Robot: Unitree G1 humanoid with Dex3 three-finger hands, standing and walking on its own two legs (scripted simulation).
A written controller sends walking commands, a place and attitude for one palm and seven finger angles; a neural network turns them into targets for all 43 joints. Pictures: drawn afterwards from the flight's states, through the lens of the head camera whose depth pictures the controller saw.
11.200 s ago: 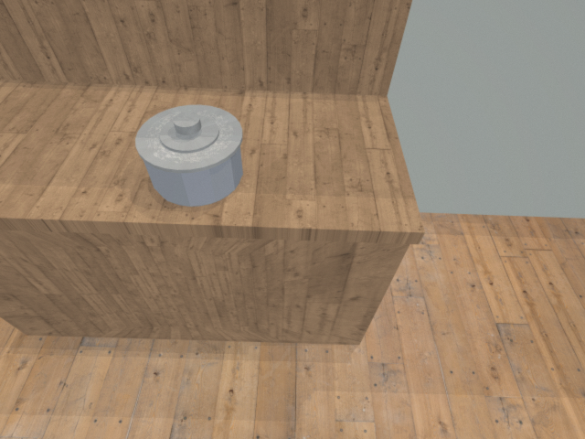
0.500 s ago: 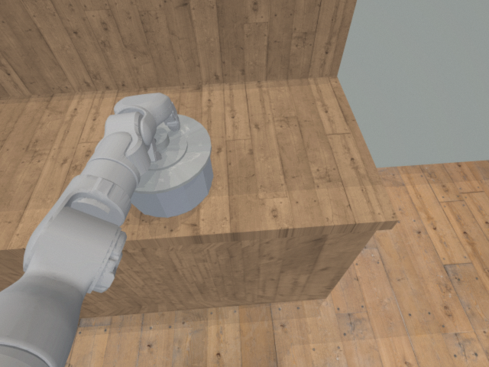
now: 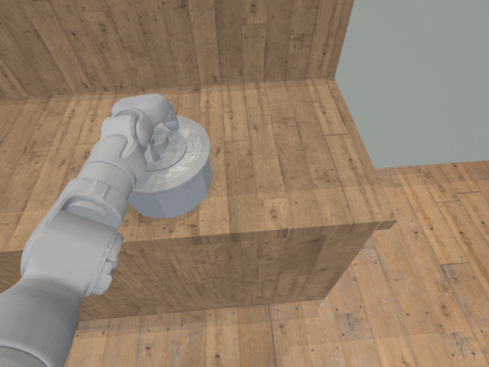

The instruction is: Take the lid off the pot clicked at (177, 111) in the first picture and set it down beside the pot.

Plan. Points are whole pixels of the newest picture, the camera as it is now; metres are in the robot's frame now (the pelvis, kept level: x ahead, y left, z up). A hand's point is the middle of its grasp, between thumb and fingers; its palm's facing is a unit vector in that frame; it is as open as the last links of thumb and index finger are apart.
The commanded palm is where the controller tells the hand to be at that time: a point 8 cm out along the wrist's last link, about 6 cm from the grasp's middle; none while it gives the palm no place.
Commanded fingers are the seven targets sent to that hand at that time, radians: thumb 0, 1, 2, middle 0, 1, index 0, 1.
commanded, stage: lower the open fingers around the knob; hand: left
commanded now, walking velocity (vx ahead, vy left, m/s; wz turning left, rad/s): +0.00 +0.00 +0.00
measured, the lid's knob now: (154, 140) +0.51 +0.14 +0.07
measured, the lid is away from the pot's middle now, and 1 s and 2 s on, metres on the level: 0.00 0.00 0.00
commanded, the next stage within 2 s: close the fingers and squeeze the knob in 0.04 s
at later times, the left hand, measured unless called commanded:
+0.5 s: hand (151, 145) +0.48 +0.14 +0.09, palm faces -0.36 -0.06 -0.93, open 9.7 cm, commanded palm +0.48 +0.14 +0.14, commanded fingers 0.00 0.04 1.01 -0.56 -0.91 -0.56 -0.91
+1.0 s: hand (149, 145) +0.48 +0.14 +0.09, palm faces -0.36 -0.08 -0.93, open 7.9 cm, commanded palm +0.48 +0.15 +0.14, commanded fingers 0.00 0.37 0.78 -0.73 -1.04 -0.73 -1.04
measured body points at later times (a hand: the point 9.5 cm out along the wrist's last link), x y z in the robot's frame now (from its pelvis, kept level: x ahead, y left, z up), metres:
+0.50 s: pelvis +0.00 +0.00 +0.00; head +0.06 -0.02 +0.45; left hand +0.50 +0.14 +0.14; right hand +0.05 -0.27 -0.14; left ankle +0.02 +0.12 -0.73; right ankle -0.05 -0.13 -0.73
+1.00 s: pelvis +0.01 +0.00 +0.00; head +0.06 -0.02 +0.45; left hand +0.50 +0.14 +0.14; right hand +0.08 -0.27 -0.13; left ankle +0.02 +0.12 -0.73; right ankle -0.05 -0.13 -0.73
